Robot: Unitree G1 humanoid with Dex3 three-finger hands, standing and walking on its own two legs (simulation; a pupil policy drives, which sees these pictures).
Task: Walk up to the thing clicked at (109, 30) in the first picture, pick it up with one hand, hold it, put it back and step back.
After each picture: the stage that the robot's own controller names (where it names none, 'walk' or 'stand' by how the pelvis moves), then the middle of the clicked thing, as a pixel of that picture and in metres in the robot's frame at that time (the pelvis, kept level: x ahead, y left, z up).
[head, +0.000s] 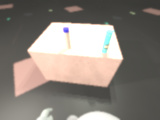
stand; (106, 42) +0.78 -0.12 +0.02
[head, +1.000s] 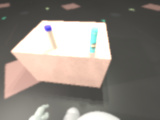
rise first; (93, 41) +0.71 +0.03 +0.05
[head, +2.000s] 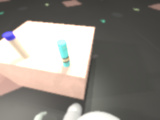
stand; (64, 54) +0.47 +0.26 +0.05
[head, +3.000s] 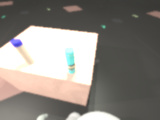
stand; (70, 61) +0.45 +0.20 +0.03
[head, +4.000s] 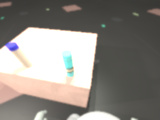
stand; (68, 64) +0.42 +0.20 +0.03
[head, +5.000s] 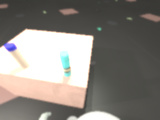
stand; (66, 64) +0.43 +0.22 +0.02
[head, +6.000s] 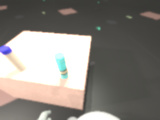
stand; (62, 67) +0.41 +0.24 +0.02
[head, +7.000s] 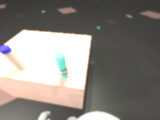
stand; (62, 66) +0.41 +0.24 +0.02
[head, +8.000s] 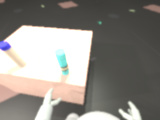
rise first; (63, 63) +0.42 +0.24 +0.02
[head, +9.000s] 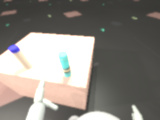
go down; (65, 65) +0.43 +0.25 +0.02
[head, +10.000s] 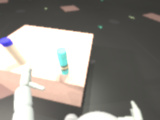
go down; (63, 62) +0.43 +0.23 +0.03
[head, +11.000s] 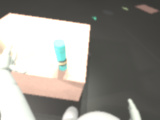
go down; (61, 56) +0.43 +0.22 +0.07
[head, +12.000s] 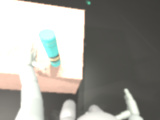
close in; (52, 51) +0.42 +0.23 +0.10
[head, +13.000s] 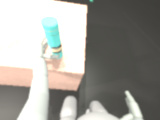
close; (54, 42) +0.47 +0.22 +0.13
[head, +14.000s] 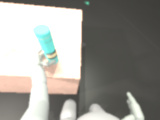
lift; (48, 48) +0.44 +0.24 +0.12
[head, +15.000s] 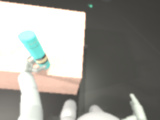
lift; (38, 53) +0.40 +0.31 +0.11
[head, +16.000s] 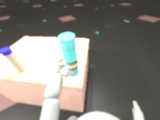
lift; (70, 58) +0.32 +0.13 +0.23
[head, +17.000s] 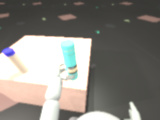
hold; (70, 62) +0.33 +0.14 +0.19
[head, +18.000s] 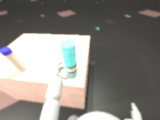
hold; (70, 62) +0.33 +0.14 +0.18
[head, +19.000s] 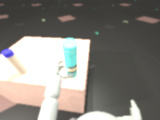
crouch; (71, 61) +0.32 +0.13 +0.20
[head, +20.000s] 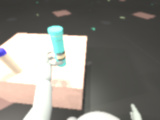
crouch; (59, 49) +0.41 +0.21 +0.20
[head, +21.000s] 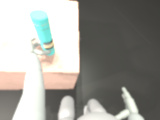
lower; (45, 37) +0.50 +0.24 +0.12
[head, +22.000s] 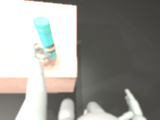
lower; (47, 41) +0.49 +0.23 +0.11
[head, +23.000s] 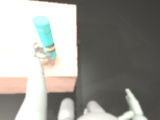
lower; (47, 41) +0.49 +0.23 +0.12
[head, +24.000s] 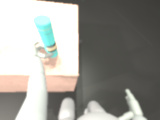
lower; (49, 40) +0.49 +0.23 +0.12
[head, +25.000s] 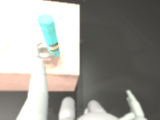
open; (51, 39) +0.49 +0.22 +0.12
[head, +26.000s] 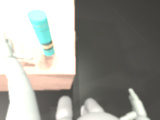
rise; (44, 38) +0.49 +0.23 +0.12
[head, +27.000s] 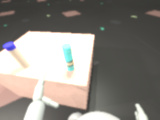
sink last; (68, 58) +0.47 +0.22 +0.07
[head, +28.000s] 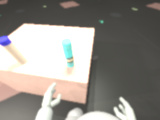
stand; (68, 54) +0.48 +0.22 +0.06
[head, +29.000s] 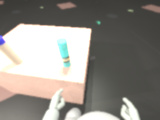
stand; (64, 54) +0.48 +0.23 +0.08
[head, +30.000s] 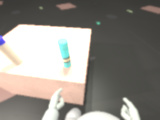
stand; (65, 54) +0.48 +0.23 +0.08
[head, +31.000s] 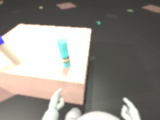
stand; (64, 54) +0.47 +0.23 +0.08
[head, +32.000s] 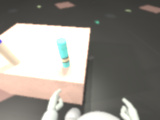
stand; (64, 54) +0.47 +0.23 +0.08
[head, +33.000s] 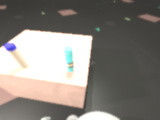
stand; (69, 60) +0.49 +0.21 +0.02
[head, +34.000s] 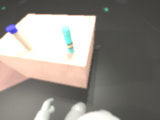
walk; (68, 41) +0.61 +0.23 +0.04
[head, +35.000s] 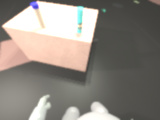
walk; (79, 21) +0.93 +0.17 +0.04
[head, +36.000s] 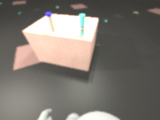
stand; (82, 25) +1.11 +0.20 +0.04
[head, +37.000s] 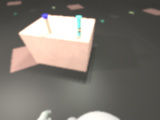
stand; (78, 26) +1.10 +0.22 +0.02
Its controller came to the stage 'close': yes
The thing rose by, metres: 0.20
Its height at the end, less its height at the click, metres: +0.00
